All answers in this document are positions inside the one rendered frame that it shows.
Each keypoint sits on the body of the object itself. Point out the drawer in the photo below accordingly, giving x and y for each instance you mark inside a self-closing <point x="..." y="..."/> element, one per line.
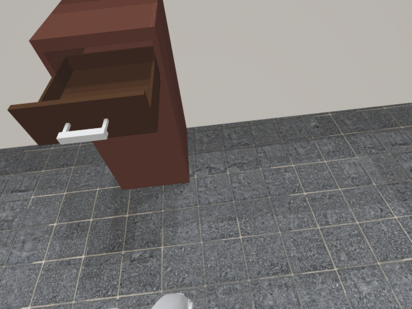
<point x="121" y="85"/>

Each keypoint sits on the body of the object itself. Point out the left robot thigh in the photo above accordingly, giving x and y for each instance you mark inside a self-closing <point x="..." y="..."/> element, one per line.
<point x="173" y="301"/>

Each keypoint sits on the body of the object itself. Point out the cabinet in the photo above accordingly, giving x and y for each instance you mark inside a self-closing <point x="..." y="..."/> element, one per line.
<point x="87" y="26"/>

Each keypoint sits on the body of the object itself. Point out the handle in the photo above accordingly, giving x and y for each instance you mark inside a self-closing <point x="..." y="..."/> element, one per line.
<point x="86" y="135"/>

